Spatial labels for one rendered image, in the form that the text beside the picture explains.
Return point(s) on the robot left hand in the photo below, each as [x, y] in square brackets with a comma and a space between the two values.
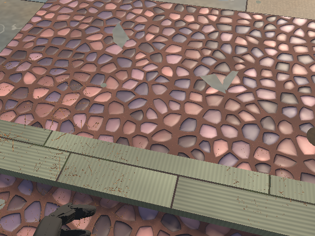
[51, 225]

